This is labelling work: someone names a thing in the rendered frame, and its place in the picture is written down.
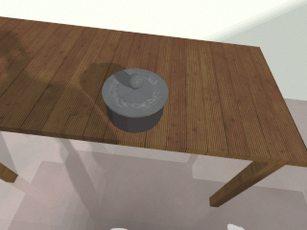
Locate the pot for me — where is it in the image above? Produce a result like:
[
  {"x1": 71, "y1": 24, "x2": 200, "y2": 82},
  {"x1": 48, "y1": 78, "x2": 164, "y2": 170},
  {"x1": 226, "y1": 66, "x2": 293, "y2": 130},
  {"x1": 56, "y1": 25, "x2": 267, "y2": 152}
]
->
[{"x1": 106, "y1": 105, "x2": 164, "y2": 133}]

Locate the knob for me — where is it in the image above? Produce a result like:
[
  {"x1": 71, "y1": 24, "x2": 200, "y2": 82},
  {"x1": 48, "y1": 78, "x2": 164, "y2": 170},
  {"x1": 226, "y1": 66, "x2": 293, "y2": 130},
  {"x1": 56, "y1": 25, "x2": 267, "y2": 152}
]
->
[{"x1": 128, "y1": 73, "x2": 144, "y2": 89}]

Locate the lid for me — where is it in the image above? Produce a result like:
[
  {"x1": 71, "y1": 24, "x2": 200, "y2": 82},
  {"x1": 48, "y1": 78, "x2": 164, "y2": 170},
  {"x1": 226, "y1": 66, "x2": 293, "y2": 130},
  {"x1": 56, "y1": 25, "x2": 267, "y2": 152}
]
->
[{"x1": 102, "y1": 68, "x2": 169, "y2": 118}]

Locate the table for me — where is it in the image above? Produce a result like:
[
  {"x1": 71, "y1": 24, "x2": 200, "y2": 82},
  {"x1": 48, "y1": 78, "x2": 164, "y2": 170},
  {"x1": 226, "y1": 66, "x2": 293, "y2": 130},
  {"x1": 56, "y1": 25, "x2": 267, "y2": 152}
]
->
[{"x1": 0, "y1": 16, "x2": 307, "y2": 207}]

